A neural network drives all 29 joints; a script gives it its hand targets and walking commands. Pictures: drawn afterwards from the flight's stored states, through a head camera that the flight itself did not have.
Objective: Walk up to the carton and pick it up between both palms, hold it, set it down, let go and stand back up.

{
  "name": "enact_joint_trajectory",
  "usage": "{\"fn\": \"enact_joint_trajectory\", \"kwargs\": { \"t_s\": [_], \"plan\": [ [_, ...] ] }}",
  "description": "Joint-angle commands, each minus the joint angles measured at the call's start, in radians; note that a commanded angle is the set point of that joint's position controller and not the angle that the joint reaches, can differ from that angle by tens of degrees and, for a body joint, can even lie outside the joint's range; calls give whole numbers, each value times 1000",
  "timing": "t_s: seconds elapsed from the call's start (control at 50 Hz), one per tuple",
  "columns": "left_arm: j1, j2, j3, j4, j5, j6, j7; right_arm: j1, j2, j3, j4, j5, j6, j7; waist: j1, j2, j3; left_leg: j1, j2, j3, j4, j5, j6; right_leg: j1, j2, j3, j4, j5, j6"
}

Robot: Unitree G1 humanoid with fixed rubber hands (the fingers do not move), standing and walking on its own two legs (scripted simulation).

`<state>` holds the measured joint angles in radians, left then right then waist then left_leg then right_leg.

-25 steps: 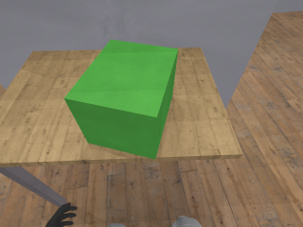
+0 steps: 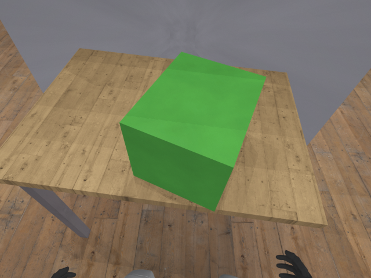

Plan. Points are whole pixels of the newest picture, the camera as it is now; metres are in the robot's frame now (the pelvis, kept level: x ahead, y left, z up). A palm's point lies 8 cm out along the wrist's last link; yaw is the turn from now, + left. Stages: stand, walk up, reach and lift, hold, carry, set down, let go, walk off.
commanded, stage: walk up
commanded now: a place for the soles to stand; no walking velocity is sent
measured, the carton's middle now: (197, 128) +0.45 +0.01 +0.04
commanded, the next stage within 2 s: reach and lift in 1.64 s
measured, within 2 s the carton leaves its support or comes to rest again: neither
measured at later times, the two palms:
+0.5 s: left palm (55, 272) +0.12 +0.27 -0.07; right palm out of the picture +0.09 -0.24 -0.09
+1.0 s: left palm (47, 265) +0.13 +0.29 -0.07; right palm out of the picture +0.11 -0.25 -0.08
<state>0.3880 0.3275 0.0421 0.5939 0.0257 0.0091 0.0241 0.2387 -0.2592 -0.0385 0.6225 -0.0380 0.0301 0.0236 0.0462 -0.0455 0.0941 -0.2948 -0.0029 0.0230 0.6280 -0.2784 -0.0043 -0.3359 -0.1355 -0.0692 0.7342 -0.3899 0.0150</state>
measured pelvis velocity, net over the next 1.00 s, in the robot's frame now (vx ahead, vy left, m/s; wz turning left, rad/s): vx -0.01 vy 0.03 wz -0.06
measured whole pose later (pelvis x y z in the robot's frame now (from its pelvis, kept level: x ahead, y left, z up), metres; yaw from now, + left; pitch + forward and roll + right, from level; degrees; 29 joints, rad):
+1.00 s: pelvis -0.01 +0.03 +0.01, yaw -4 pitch -2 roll +0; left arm 0.29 0.32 0.03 0.58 0.01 0.01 0.01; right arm 0.20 -0.32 -0.02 0.63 -0.01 0.04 0.03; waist 0.00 0.01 0.05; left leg -0.29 0.01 0.08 0.61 -0.29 0.03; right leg -0.30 -0.02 0.00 0.61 -0.28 0.01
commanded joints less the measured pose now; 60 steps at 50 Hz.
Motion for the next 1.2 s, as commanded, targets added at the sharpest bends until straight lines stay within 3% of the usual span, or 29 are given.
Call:
{"fn": "enact_joint_trajectory", "kwargs": {
  "t_s": [0.0, 0.04, 0.06, 0.12, 0.16, 0.18, 0.2, 0.22, 0.24, 0.26, 0.28, 0.3, 0.32, 0.4, 0.52, 0.66, 0.68, 0.72, 0.88, 1.08, 1.18],
  "plan": [
    [20, 79, 23, -90, -14, 18, 17, 12, -147, -41, -65, 35, -13, -18, -86, 242, -19, -16, 240, -278, -284, 89, 256, -94, 75, 46, 184, -233, 1],
    [25, 68, 20, -78, -17, 4, 15, 29, -131, -23, -71, 15, -13, -28, -76, 226, -30, 71, 204, -218, -217, 385, 223, -141, 86, 46, 164, -172, 9],
    [40, 50, 15, -79, -10, -2, 15, 29, -141, -25, -65, 12, -14, -28, -65, 223, -51, 76, 206, -209, -200, 432, 219, -113, 84, 41, 123, -149, 11],
    [57, 25, 10, -73, -5, -18, 10, -27, -152, -27, -70, 7, -4, -26, -50, 205, -109, 64, 188, -175, -157, 347, 198, 6, 101, 16, -55, -24, 15],
    [70, 18, 16, -64, -4, -33, 3, -62, -160, -21, -72, 17, 1, -23, -25, 188, -131, -2, 167, -141, -100, 254, 160, 157, 123, 0, -241, 197, -2],
    [59, 31, 21, -69, 2, -38, 2, -50, -153, -17, -69, 24, -1, -20, -19, 162, -137, -50, 164, -138, -78, 200, 128, 216, 113, 40, -293, 258, -18],
    [50, 54, 26, -75, 11, -40, 3, -31, -130, -7, -73, 35, -6, -14, -19, 117, -157, -124, 160, -132, -60, 109, 88, 279, 55, 124, -288, 264, -47],
    [27, 96, 33, -83, 24, -41, 5, 11, -74, 10, -82, 45, -10, -9, -37, -22, -157, -197, 99, -83, 21, -40, 35, 280, -83, 319, -341, 169, -97],
    [-37, 165, 54, -84, 2, -29, 5, 54, -64, 6, -62, 39, -2, -14, -68, -57, -86, -37, 37, -16, 28, -196, 16, 20, -166, 375, -422, -54, -170],
    [-118, 153, 49, -92, -9, -22, -4, 66, -74, 0, -50, 25, 2, -13, -101, -99, -25, 70, 63, -61, 0, -144, 26, -132, -140, 347, -439, -179, -174],
    [-147, 94, 25, -99, -18, -22, -17, 49, -106, -5, -51, 22, -8, -11, -103, -90, 7, 93, 79, -91, -102, -84, 32, -164, -75, 266, -429, -167, -125],
    [-117, 53, 13, -100, -21, -25, -23, 26, -139, -14, -46, 23, -20, -8, -74, -61, 21, 70, 83, -94, -128, -18, 29, -127, -9, 192, -402, -93, -84],
    [-82, 40, 7, -100, -22, -31, -25, 11, -162, -20, -41, 22, -31, -6, -57, -46, 8, 53, 85, -104, -142, 21, 32, -86, 17, 165, -371, -32, -64],
    [-25, 55, 14, -76, -15, -35, -31, 32, -143, -11, -25, 26, -48, -8, -36, 12, -62, -23, 105, -126, -200, -77, 51, 73, 39, 148, -299, 38, -59],
    [-40, 68, 11, -80, -11, -43, -24, 27, -128, 0, -29, 29, -52, -8, -37, 71, -107, 11, 112, -105, -196, 44, 55, 101, 32, 147, -261, 182, -58],
    [-38, 73, 4, -65, -14, -41, -20, 41, -139, 2, -33, 31, -45, -10, -48, 76, -92, 42, 115, -86, -183, 105, 57, 78, 34, 147, -261, 236, -51],
    [-77, 112, 17, -83, -13, -40, -12, -2, -185, -13, -44, 28, -36, -11, -48, 83, -26, 43, 114, -80, -128, 280, 63, 29, 17, 155, -223, 403, -57],
    [-55, 112, 17, -77, -15, -41, -10, 17, -183, -14, -46, 23, -29, -9, -53, 64, -99, 96, 122, -72, -100, 337, 74, 52, 14, 146, -204, 451, -66],
    [-89, 117, 20, -99, -19, -20, -11, -26, -179, -15, -65, 30, -3, -2, -57, 21, -120, 76, 115, -64, -99, 146, 76, 9, 17, 179, -220, 285, -75],
    [-78, 112, 26, -99, -9, -26, -20, -61, -200, -18, -63, 34, -7, 4, -40, 77, -62, -47, 151, -92, -231, -169, 86, 8, 79, 175, -216, 64, -52],
    [-91, 133, 34, -100, -7, -35, -21, -35, -189, -16, -57, 27, -12, 7, -54, 31, -62, 4, 121, -56, -180, -173, 63, -65, 50, 249, -297, -15, -65]
  ]
}}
